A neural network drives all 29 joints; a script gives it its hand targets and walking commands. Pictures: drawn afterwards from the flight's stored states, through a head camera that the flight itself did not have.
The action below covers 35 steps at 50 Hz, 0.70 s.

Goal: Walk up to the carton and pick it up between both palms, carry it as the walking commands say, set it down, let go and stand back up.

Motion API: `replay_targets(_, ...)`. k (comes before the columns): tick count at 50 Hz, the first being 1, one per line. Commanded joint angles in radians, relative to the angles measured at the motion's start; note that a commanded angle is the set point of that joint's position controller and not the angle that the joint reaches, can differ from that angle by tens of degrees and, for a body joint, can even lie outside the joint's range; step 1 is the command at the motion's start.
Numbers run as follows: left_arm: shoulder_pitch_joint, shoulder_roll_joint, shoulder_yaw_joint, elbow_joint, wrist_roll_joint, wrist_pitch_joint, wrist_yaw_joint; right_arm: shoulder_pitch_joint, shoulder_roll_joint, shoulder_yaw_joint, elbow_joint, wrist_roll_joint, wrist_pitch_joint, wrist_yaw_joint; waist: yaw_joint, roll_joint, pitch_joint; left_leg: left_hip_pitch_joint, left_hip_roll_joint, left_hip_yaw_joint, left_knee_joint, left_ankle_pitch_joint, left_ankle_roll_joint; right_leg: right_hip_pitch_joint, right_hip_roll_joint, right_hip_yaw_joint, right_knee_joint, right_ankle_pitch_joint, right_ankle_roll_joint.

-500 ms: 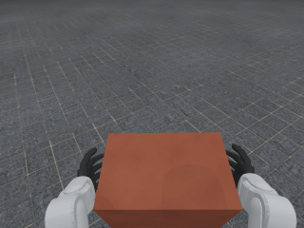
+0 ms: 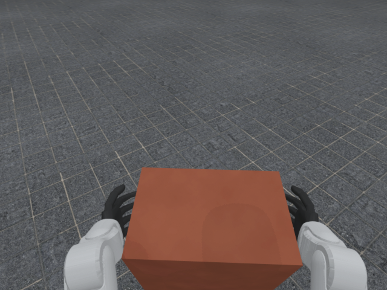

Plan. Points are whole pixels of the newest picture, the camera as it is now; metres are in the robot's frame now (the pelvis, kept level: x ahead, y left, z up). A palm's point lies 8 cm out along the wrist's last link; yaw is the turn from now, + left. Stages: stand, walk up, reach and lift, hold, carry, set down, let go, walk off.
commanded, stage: carry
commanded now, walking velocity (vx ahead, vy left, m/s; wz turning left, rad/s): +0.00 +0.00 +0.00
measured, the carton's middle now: (207, 239) +0.25 +0.00 +0.00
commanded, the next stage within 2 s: hold in 0.82 s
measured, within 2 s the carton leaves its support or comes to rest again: neither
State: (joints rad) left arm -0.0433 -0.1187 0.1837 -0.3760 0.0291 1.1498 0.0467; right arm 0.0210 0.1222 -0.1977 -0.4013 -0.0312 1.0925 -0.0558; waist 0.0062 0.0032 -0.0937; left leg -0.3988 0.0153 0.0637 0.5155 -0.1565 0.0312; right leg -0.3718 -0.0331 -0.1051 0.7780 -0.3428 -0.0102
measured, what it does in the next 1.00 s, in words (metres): steps on the spot: right foot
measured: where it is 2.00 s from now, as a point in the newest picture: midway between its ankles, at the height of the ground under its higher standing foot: outside the picture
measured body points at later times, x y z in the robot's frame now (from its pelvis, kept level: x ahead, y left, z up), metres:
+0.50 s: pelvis +0.02 -0.01 +0.00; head +0.01 -0.02 +0.45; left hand +0.27 +0.16 +0.06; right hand +0.28 -0.19 +0.06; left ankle +0.09 +0.09 -0.73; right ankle -0.06 -0.10 -0.73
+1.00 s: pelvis +0.01 -0.02 +0.00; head +0.03 -0.01 +0.45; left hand +0.30 +0.15 +0.01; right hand +0.28 -0.20 +0.02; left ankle +0.09 +0.09 -0.73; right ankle -0.06 -0.10 -0.73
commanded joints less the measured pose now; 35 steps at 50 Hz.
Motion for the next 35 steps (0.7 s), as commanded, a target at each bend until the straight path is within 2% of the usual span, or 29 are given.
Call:
replay_targets(1, -0.382, -0.567, -0.560, 0.060, -0.136, -0.080, -0.082, -0.459, 0.598, 0.664, 0.066, 0.182, -0.026, 0.109, 0.008, 0.024, -0.146, 0.071, 0.152, -0.174, -0.283, -0.197, -0.019, 0.188, 0.023, -0.044, -0.474, -0.085, -0.038)
replay_targets(3, -0.387, -0.596, -0.553, 0.094, -0.145, -0.128, -0.105, -0.519, 0.589, 0.661, 0.031, 0.157, -0.079, 0.106, 0.004, -0.037, -0.298, 0.088, 0.121, -0.131, -0.160, 0.070, -0.054, 0.348, -0.124, 0.108, -0.457, 0.033, -0.032)
replay_targets(4, -0.451, -0.634, -0.588, 0.011, -0.178, -0.157, -0.113, -0.570, 0.655, 0.707, -0.015, 0.193, -0.095, 0.111, -0.008, -0.184, -0.237, 0.017, 0.089, -0.125, -0.069, 0.078, -0.051, 0.308, -0.198, 0.183, -0.440, 0.206, -0.046)
replay_targets(5, -0.456, -0.758, -0.728, -0.215, -0.272, -0.142, -0.116, -0.557, 0.757, 0.827, -0.243, 0.269, -0.084, 0.109, -0.013, -0.173, -0.201, -0.028, 0.061, -0.104, -0.049, 0.046, -0.040, 0.279, -0.202, 0.156, -0.416, 0.196, -0.055)
replay_targets(6, -0.432, -0.649, -0.602, 0.012, -0.178, -0.170, -0.119, -0.531, 0.652, 0.699, -0.015, 0.180, -0.110, 0.116, -0.012, -0.130, -0.228, 0.050, 0.072, -0.094, -0.052, 0.133, -0.015, 0.246, -0.186, 0.099, -0.371, 0.304, -0.048)
replay_targets(7, -0.468, -0.817, -0.777, -0.321, -0.306, -0.163, -0.121, -0.576, 0.835, 0.903, -0.337, 0.312, -0.100, 0.116, -0.007, -0.148, -0.233, 0.121, 0.069, -0.065, -0.019, 0.200, 0.002, 0.215, -0.169, 0.063, -0.365, 0.383, -0.020)
replay_targets(8, -0.437, -0.705, -0.619, -0.047, -0.198, -0.169, -0.120, -0.617, 0.697, 0.773, -0.138, 0.230, -0.106, 0.115, -0.004, -0.171, -0.208, 0.117, 0.086, -0.076, -0.017, 0.271, 0.006, 0.187, -0.148, 0.053, -0.342, 0.400, -0.021)
replay_targets(10, -0.396, -0.752, -0.774, -0.336, -0.298, -0.130, -0.104, -0.473, 0.797, 0.886, -0.295, 0.308, -0.052, 0.109, -0.004, -0.099, -0.249, 0.164, 0.104, -0.073, 0.044, 0.387, 0.043, 0.205, -0.127, 0.052, -0.316, 0.470, -0.022)
replay_targets(12, -0.284, -0.452, -0.523, 0.111, -0.104, -0.144, -0.105, -0.336, 0.489, 0.588, 0.186, 0.092, -0.068, 0.102, -0.005, -0.022, -0.283, 0.177, 0.093, -0.078, 0.037, 0.403, 0.055, 0.175, -0.123, 0.047, -0.291, 0.401, -0.036)
replay_targets(13, -0.405, -0.737, -0.786, -0.240, -0.294, -0.119, -0.099, -0.503, 0.776, 0.872, -0.165, 0.296, -0.047, 0.104, -0.004, -0.063, -0.303, 0.222, 0.108, -0.082, 0.043, 0.414, 0.061, 0.181, -0.121, 0.043, -0.283, 0.427, -0.037)
replay_targets(14, -0.281, -0.625, -0.710, -0.262, -0.238, -0.094, -0.092, -0.391, 0.666, 0.799, -0.218, 0.241, -0.030, 0.089, -0.001, -0.008, -0.319, 0.227, 0.112, -0.082, 0.083, 0.554, 0.073, 0.201, -0.119, 0.038, -0.255, 0.473, -0.025)
replay_targets(15, -0.269, -0.553, -0.620, -0.080, -0.173, -0.099, -0.098, -0.378, 0.600, 0.702, -0.035, 0.178, -0.040, 0.097, 0.003, -0.018, -0.340, 0.216, 0.105, -0.083, 0.087, 0.578, 0.083, 0.232, -0.121, 0.023, -0.250, 0.478, -0.017)
replay_targets(16, -0.238, -0.550, -0.622, -0.033, -0.166, -0.098, -0.104, -0.357, 0.564, 0.694, -0.024, 0.169, -0.040, 0.099, -0.001, 0.008, -0.290, 0.178, 0.104, -0.089, 0.053, 0.490, 0.072, 0.184, -0.108, 0.033, -0.267, 0.377, -0.022)
replay_targets(17, -0.352, -0.670, -0.785, -0.371, -0.283, -0.091, -0.092, -0.393, 0.710, 0.829, -0.279, 0.260, -0.022, 0.090, -0.003, -0.034, -0.317, 0.206, 0.105, -0.090, 0.055, 0.412, 0.083, 0.195, -0.111, 0.047, -0.295, 0.370, -0.034)
replay_targets(18, -0.278, -0.447, -0.525, -0.020, -0.088, -0.120, -0.109, -0.367, 0.465, 0.560, 0.072, 0.080, -0.062, 0.105, -0.003, 0.060, -0.287, 0.165, 0.101, -0.105, 0.000, 0.312, 0.067, 0.168, -0.108, 0.052, -0.298, 0.209, -0.041)
replay_targets(19, -0.304, -0.513, -0.584, 0.015, -0.143, -0.117, -0.104, -0.367, 0.531, 0.625, 0.067, 0.122, -0.055, 0.097, -0.005, 0.026, -0.236, 0.129, 0.098, -0.106, -0.034, 0.162, 0.059, 0.141, -0.110, 0.050, -0.343, 0.086, -0.041)
replay_targets(20, -0.337, -0.551, -0.642, -0.098, -0.188, -0.126, -0.101, -0.368, 0.586, 0.685, -0.009, 0.156, -0.059, 0.097, -0.006, -0.055, -0.249, 0.146, 0.102, -0.109, -0.027, 0.168, 0.059, 0.151, -0.121, 0.076, -0.372, 0.152, -0.052)
replay_targets(21, -0.345, -0.651, -0.749, -0.292, -0.261, -0.104, -0.093, -0.371, 0.674, 0.791, -0.213, 0.231, -0.036, 0.093, -0.004, -0.032, -0.238, 0.114, 0.095, -0.086, -0.014, 0.174, 0.046, 0.167, -0.129, 0.067, -0.359, 0.168, -0.051)
replay_targets(22, -0.379, -0.566, -0.656, -0.159, -0.189, -0.111, -0.098, -0.433, 0.623, 0.719, -0.053, 0.192, -0.048, 0.100, -0.011, -0.017, -0.216, 0.147, 0.090, -0.091, -0.026, 0.140, 0.043, 0.125, -0.132, 0.069, -0.371, 0.134, -0.048)
replay_targets(23, -0.390, -0.560, -0.598, -0.040, -0.161, -0.121, -0.103, -0.470, 0.598, 0.685, 0.012, 0.165, -0.060, 0.099, -0.014, -0.097, -0.184, 0.097, 0.098, -0.104, -0.045, 0.146, 0.039, 0.130, -0.121, 0.039, -0.374, 0.091, -0.037)
replay_targets(24, -0.337, -0.526, -0.581, -0.007, -0.143, -0.140, -0.095, -0.374, 0.562, 0.648, 0.081, 0.138, -0.068, 0.104, -0.007, -0.073, -0.190, 0.115, 0.086, -0.076, -0.047, 0.077, 0.036, 0.117, -0.133, 0.071, -0.392, 0.080, -0.056)
replay_targets(25, -0.379, -0.654, -0.723, -0.235, -0.243, -0.129, -0.095, -0.397, 0.670, 0.759, -0.155, 0.211, -0.063, 0.098, -0.010, -0.043, -0.211, 0.131, 0.103, -0.101, -0.052, 0.133, 0.037, 0.126, -0.122, 0.060, -0.370, 0.107, -0.049)
replay_targets(27, -0.408, -0.585, -0.680, -0.189, -0.209, -0.134, -0.098, -0.397, 0.611, 0.678, -0.045, 0.163, -0.067, 0.105, -0.008, -0.002, -0.244, 0.142, 0.107, -0.096, -0.039, 0.215, 0.049, 0.130, -0.113, 0.058, -0.335, 0.167, -0.053)
replay_targets(28, -0.371, -0.502, -0.577, -0.006, -0.147, -0.156, -0.101, -0.377, 0.534, 0.611, 0.098, 0.107, -0.089, 0.104, -0.005, -0.041, -0.223, 0.155, 0.107, -0.104, -0.040, 0.252, 0.045, 0.132, -0.102, 0.033, -0.332, 0.170, -0.039)
replay_targets(29, -0.374, -0.714, -0.760, -0.297, -0.270, -0.117, -0.099, -0.470, 0.731, 0.824, -0.253, 0.261, -0.060, 0.099, -0.006, -0.043, -0.211, 0.160, 0.127, -0.122, -0.037, 0.261, 0.051, 0.123, -0.088, 0.044, -0.326, 0.115, -0.042)
replay_targets(31, -0.283, -0.551, -0.621, -0.025, -0.172, -0.121, -0.102, -0.321, 0.565, 0.659, 0.046, 0.135, -0.061, 0.101, -0.008, -0.030, -0.222, 0.161, 0.113, -0.102, -0.033, 0.218, 0.039, 0.153, -0.093, 0.046, -0.346, 0.154, -0.042)
replay_targets(33, -0.341, -0.564, -0.630, -0.075, -0.166, -0.150, -0.097, -0.368, 0.583, 0.665, 0.015, 0.154, -0.089, 0.106, -0.003, 0.022, -0.219, 0.125, 0.111, -0.101, -0.046, 0.264, 0.042, 0.167, -0.098, 0.038, -0.328, 0.128, -0.042)
replay_targets(34, -0.271, -0.386, -0.432, 0.268, -0.035, -0.194, -0.104, -0.349, 0.391, 0.494, 0.304, 0.025, -0.133, 0.111, 0.000, -0.054, -0.240, 0.136, 0.105, -0.094, -0.050, 0.199, 0.043, 0.130, -0.099, 0.049, -0.352, 0.098, -0.045)
replay_targets(35, -0.378, -0.663, -0.726, -0.083, -0.247, -0.183, -0.098, -0.413, 0.679, 0.777, -0.046, 0.215, -0.116, 0.102, -0.002, -0.063, -0.232, 0.113, 0.110, -0.105, -0.050, 0.172, 0.036, 0.170, -0.109, 0.062, -0.366, 0.123, -0.051)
